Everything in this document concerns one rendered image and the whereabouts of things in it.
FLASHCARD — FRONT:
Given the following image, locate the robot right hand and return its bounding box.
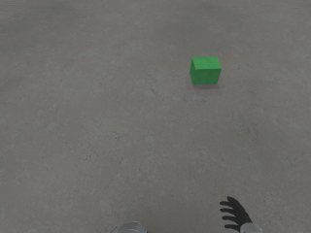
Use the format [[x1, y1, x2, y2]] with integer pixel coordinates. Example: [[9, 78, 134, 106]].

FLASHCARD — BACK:
[[220, 196, 252, 233]]

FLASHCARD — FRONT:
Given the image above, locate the left robot thigh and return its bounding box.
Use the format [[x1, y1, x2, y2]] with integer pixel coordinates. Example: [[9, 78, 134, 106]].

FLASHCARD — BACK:
[[116, 222, 148, 233]]

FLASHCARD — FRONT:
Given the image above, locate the right robot forearm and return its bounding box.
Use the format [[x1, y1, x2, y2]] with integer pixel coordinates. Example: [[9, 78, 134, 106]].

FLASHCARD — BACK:
[[240, 222, 264, 233]]

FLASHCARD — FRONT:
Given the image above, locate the carton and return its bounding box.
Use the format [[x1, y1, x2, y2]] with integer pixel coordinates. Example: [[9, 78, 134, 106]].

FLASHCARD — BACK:
[[190, 56, 222, 84]]

